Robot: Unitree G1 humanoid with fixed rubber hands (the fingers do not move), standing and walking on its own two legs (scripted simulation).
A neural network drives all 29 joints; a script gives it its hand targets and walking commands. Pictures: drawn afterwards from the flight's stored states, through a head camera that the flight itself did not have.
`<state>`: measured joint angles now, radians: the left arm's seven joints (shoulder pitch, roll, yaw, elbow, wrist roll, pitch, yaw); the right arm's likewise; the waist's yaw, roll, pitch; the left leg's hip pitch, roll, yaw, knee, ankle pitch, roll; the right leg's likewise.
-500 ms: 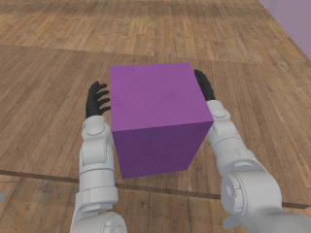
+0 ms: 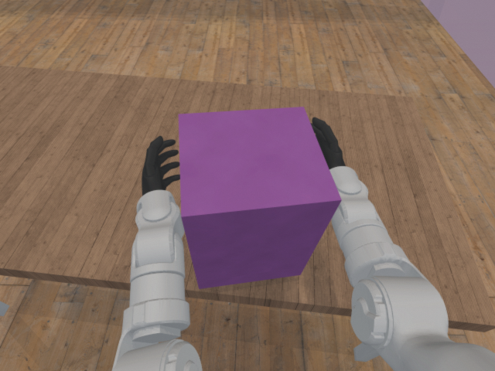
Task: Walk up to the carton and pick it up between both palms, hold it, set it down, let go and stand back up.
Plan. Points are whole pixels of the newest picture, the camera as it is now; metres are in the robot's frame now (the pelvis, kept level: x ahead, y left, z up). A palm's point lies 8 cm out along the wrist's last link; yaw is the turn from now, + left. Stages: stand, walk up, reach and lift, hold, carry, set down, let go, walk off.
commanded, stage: set down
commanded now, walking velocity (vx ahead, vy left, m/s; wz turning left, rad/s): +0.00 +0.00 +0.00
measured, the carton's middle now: (247, 204) +0.37 +0.03 +0.05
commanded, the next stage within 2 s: none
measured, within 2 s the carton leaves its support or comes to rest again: rests again in 0.72 s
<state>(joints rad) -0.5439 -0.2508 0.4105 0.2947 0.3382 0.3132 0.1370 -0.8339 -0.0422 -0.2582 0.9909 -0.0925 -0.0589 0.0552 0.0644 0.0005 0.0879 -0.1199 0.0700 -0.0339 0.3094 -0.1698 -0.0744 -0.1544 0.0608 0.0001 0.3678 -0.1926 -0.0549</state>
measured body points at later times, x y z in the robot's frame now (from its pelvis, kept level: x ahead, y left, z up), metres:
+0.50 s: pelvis +0.00 +0.00 +0.00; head +0.05 +0.00 +0.45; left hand +0.37 +0.17 +0.07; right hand +0.44 -0.10 +0.07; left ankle +0.00 +0.17 -0.75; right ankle +0.00 -0.08 -0.75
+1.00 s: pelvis +0.01 +0.00 +0.00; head +0.07 +0.00 +0.45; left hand +0.38 +0.18 +0.06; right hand +0.45 -0.10 +0.06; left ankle +0.00 +0.17 -0.75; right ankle +0.00 -0.08 -0.75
